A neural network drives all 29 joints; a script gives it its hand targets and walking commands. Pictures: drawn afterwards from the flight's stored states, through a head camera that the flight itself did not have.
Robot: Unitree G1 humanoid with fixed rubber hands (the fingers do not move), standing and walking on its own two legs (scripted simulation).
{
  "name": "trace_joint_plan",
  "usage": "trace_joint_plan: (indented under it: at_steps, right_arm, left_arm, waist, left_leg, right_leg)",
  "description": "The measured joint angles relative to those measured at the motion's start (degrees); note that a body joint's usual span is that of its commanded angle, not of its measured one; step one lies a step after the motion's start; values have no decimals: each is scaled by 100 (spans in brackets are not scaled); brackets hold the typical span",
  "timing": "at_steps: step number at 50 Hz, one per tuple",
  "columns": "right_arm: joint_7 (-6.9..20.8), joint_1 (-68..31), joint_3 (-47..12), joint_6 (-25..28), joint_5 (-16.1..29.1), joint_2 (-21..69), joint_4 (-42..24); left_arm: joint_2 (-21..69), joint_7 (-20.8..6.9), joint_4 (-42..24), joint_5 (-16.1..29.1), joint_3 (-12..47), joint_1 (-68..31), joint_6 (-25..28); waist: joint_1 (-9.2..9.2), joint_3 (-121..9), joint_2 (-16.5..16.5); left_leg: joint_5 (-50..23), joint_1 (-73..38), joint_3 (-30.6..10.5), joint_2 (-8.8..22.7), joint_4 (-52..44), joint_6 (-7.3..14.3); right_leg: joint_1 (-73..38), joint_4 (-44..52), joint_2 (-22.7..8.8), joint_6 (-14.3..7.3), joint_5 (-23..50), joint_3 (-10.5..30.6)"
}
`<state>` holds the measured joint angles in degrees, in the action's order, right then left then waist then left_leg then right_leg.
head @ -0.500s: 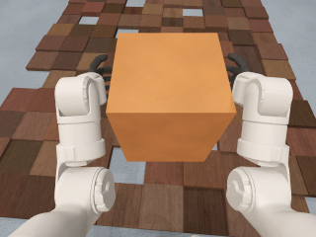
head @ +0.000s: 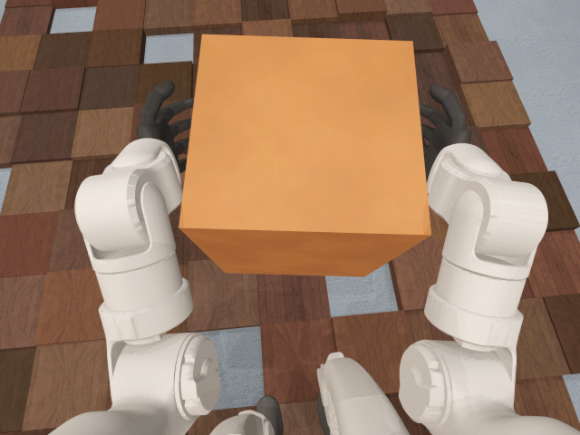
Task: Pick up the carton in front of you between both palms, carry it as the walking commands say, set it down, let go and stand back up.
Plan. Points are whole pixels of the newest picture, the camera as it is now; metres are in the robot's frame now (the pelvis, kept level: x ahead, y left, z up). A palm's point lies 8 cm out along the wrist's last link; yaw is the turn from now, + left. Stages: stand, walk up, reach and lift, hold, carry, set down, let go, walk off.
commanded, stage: carry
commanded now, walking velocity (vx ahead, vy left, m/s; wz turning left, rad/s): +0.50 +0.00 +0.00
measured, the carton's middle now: (300, 180) +0.41 -0.05 +0.05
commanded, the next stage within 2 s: none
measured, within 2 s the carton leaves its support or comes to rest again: neither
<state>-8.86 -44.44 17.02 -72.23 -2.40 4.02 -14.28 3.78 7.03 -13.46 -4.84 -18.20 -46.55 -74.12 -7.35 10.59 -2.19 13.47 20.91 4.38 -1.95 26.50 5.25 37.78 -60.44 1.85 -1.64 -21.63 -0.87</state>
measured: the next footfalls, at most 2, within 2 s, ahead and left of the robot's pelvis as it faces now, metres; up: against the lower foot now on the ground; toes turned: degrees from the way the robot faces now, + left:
right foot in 0.16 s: +0.29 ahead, -0.08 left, -0.02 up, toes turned -3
left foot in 0.52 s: +0.37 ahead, +0.11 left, +0.00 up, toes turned +4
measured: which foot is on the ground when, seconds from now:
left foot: down 0.00-0.16, up 0.18-0.50, down 0.52-1.00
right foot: up 0.00-0.14, down 0.16-1.00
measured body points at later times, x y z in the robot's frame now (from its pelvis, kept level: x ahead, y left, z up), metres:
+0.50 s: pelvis +0.26 -0.01 -0.02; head +0.33 -0.02 +0.43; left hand +0.63 +0.17 +0.09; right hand +0.66 -0.13 +0.09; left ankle +0.32 +0.11 -0.74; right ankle +0.25 -0.08 -0.76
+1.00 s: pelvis +0.37 +0.02 -0.03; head +0.36 +0.01 +0.42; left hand +0.73 +0.16 +0.09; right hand +0.72 -0.15 +0.09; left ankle +0.33 +0.10 -0.74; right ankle +0.25 -0.08 -0.76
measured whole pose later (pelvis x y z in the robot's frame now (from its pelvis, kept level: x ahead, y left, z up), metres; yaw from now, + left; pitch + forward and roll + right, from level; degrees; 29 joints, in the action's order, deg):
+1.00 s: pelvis +0.37 +0.02 -0.03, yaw -1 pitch +5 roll +3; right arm -7.4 -36.3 12.1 -68.1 -3.4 1.2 8.0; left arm 1.4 6.5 8.1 -4.9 -12.7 -36.9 -69.2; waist -0.8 -6.9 2.7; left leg 25.3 21.6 7.1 -2.7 41.7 3.1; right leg 10.6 -34.2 -2.6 -1.1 -28.7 -2.3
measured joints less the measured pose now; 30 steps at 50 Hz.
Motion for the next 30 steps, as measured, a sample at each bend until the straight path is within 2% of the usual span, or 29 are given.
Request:
trace_joint_plan:
  at_steps: [2, 4, 7, 8, 10, 12, 14, 18, 22, 26, 28, 30]
  right_arm:
    - [-4, -83, 65, 8, 101, -58, 12]
    - [-1, -216, 77, 18, 170, -136, 199]
    - [16, -460, -11, -12, 192, -301, 734]
    - [31, -552, -64, -40, 186, -388, 960]
    - [57, -814, -156, -78, 200, -593, 1453]
    - [72, -922, -192, -196, 155, -680, 1814]
    - [75, -940, -196, -341, 47, -631, 2016]
    - [88, -768, -79, -417, -225, -400, 2078]
    - [121, -346, -30, -243, -383, -215, 1960]
    - [140, 99, -74, 2, -385, -114, 1772]
    - [149, 304, -132, 171, -403, -29, 1717]
    - [152, 453, -214, 278, -411, 13, 1677]
  left_arm:
    - [49, -72, -73, -106, 30, -37, 4]
    - [28, -90, -46, -197, 66, -58, -10]
    - [-94, -105, 245, -271, 90, -130, -95]
    - [-141, -107, 418, -286, 96, -183, -128]
    - [-252, -113, 819, -297, 123, -353, -148]
    - [-341, -112, 1248, -252, 149, -462, -214]
    - [-381, -98, 1459, -174, 104, -422, -321]
    - [-328, -73, 1647, -67, -1, -199, -281]
    - [-205, -65, 1748, -26, 13, 154, 10]
    - [-164, -63, 1718, 24, 180, 497, 293]
    - [-219, -61, 1697, 82, 251, 633, 396]
    - [-270, -58, 1653, 144, 315, 758, 458]
  waist:
    - [-94, -103, 40]
    - [-112, -281, 130]
    - [3, -617, 304]
    - [85, -738, 335]
    - [318, -790, 120]
    - [523, -791, 117]
    - [703, -771, 166]
    - [941, -724, 207]
    - [1032, -739, 188]
    - [1009, -767, 224]
    - [954, -735, 461]
    - [880, -754, 505]
  left_leg:
    - [149, -349, -36, -14, -182, -33]
    - [414, -700, -24, -74, -221, -84]
    - [1018, -1119, 57, -206, 272, -201]
    - [1234, -1125, 92, -226, 725, -242]
    - [1621, -684, -172, -135, 2096, -353]
    - [1759, -133, -323, -120, 3012, -398]
    - [1544, 279, -341, -19, 3051, -457]
    - [1005, 812, -396, 170, 2277, -578]
    - [366, 932, -382, 220, 1428, -605]
    - [-480, 491, -181, 163, 266, -514]
    - [-456, 329, -63, 7, 185, -410]
    - [-350, 237, -34, -45, 162, -342]
  right_leg:
    - [41, 1225, -1, 55, 640, -46]
    - [-114, 2392, -21, 65, 1481, -115]
    - [-758, 3802, -88, -57, 2994, -344]
    - [-1018, 3923, -119, -151, 3094, -409]
    - [-1158, 3628, 47, -379, 2115, -482]
    - [-1304, 3578, 71, -422, 1651, -474]
    - [-1481, 3704, 55, -406, 1590, -461]
    - [-1796, 3922, 1, -440, 1464, -484]
    - [-2023, 3907, -28, -381, 1240, -520]
    - [-2129, 3478, -74, -278, 788, -528]
    - [-2132, 3224, -261, -173, 971, -442]
    - [-2164, 3103, -313, -33, 780, -386]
